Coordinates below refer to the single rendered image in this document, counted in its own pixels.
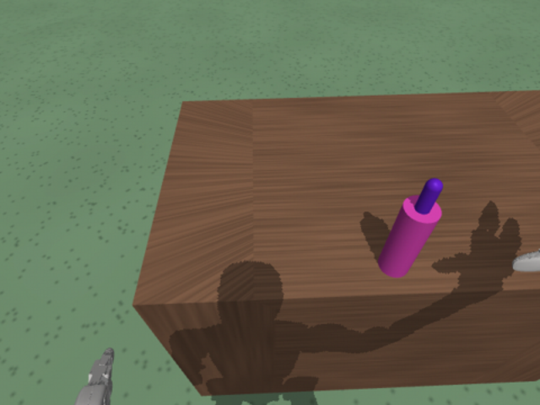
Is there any right robot hand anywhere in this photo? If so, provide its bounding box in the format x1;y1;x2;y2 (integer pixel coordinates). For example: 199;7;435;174
512;249;540;272

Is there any bottle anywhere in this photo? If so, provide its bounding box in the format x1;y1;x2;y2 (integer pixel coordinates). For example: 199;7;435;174
378;178;443;278

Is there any left robot hand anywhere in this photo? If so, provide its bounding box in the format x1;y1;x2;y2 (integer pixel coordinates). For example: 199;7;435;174
74;348;114;405

